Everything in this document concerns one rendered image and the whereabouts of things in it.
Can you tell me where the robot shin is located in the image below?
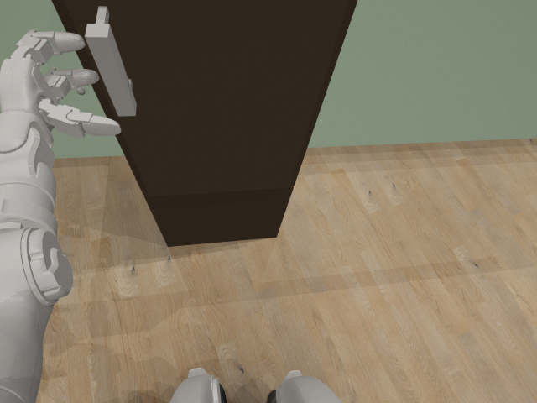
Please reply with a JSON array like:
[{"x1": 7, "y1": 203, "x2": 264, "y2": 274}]
[
  {"x1": 282, "y1": 370, "x2": 302, "y2": 383},
  {"x1": 188, "y1": 368, "x2": 210, "y2": 378}
]

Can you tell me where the left robot shin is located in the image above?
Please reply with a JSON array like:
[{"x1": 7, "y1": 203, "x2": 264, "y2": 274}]
[{"x1": 188, "y1": 368, "x2": 210, "y2": 378}]

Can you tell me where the handle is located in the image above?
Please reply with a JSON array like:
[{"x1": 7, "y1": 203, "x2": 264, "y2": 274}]
[{"x1": 85, "y1": 6, "x2": 137, "y2": 117}]

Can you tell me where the right robot shin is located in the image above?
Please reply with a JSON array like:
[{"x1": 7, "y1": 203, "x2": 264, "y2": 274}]
[{"x1": 282, "y1": 370, "x2": 302, "y2": 383}]

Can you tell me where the robot left hand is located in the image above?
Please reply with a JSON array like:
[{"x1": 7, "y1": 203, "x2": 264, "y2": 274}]
[{"x1": 0, "y1": 29, "x2": 121, "y2": 139}]

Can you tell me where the robot left upper arm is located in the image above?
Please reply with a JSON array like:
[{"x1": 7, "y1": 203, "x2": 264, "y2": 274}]
[{"x1": 0, "y1": 228, "x2": 73, "y2": 403}]

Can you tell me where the cupboard door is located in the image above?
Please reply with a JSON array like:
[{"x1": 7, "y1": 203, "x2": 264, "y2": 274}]
[{"x1": 64, "y1": 0, "x2": 349, "y2": 196}]

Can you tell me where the left robot forearm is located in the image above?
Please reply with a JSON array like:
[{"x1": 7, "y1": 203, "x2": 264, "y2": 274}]
[{"x1": 0, "y1": 111, "x2": 58, "y2": 238}]

